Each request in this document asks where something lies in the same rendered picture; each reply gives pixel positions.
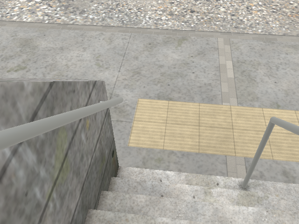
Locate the stairs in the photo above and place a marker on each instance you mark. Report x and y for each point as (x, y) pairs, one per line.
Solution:
(148, 196)

